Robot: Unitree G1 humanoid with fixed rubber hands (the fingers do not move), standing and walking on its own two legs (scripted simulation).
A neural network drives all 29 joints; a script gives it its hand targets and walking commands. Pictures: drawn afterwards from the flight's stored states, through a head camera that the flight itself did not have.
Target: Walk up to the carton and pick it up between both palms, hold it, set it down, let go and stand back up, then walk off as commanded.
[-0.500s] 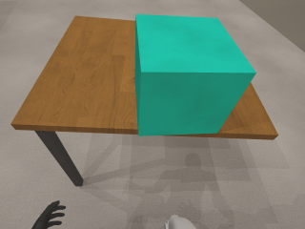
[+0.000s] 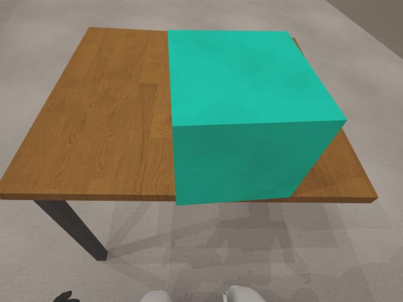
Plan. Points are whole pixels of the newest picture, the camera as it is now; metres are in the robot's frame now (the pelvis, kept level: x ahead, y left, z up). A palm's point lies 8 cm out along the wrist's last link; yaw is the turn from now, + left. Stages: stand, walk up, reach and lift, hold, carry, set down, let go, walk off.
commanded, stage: walk up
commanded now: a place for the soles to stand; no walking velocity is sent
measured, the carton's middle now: (231, 118) +0.48 -0.03 +0.09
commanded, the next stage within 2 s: none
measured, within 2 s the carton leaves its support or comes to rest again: neither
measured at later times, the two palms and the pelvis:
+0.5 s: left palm out of the picture +0.09 +0.29 -0.11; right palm out of the picture +0.10 -0.34 -0.13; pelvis +0.03 -0.04 -0.01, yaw +0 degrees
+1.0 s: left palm out of the picture +0.11 +0.26 -0.13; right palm out of the picture +0.10 -0.36 -0.10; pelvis +0.03 -0.05 -0.01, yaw +1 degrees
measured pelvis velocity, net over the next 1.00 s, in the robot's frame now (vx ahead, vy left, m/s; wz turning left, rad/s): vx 0.03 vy -0.05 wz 0.01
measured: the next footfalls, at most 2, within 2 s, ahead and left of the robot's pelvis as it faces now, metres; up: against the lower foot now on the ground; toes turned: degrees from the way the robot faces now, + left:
right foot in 0.16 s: +0.08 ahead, -0.18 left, +0.00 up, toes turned +1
left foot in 0.48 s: +0.13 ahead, +0.11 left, +0.00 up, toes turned -1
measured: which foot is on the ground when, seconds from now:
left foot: down 0.00-0.18, up 0.20-0.46, down 0.48-1.00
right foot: up 0.00-0.14, down 0.16-1.00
